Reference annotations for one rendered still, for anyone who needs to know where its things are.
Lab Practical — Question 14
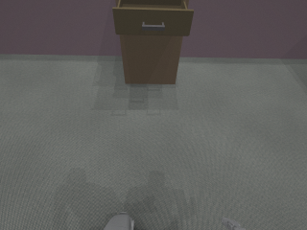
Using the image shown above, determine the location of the right robot hand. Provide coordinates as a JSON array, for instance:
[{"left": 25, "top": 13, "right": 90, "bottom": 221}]
[{"left": 221, "top": 217, "right": 246, "bottom": 230}]

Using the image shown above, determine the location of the left robot thigh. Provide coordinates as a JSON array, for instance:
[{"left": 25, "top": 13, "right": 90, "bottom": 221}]
[{"left": 104, "top": 215, "right": 134, "bottom": 230}]

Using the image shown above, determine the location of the cabinet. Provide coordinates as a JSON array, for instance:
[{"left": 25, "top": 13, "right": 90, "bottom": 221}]
[{"left": 115, "top": 0, "right": 189, "bottom": 84}]

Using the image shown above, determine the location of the handle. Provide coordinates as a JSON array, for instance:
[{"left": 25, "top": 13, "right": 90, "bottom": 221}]
[{"left": 142, "top": 22, "right": 165, "bottom": 31}]

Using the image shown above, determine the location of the left robot shin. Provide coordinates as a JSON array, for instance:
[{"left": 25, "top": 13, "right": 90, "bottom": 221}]
[{"left": 119, "top": 212, "right": 129, "bottom": 216}]

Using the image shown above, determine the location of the drawer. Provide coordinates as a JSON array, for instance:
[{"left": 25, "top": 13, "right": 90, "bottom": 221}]
[{"left": 112, "top": 0, "right": 194, "bottom": 36}]

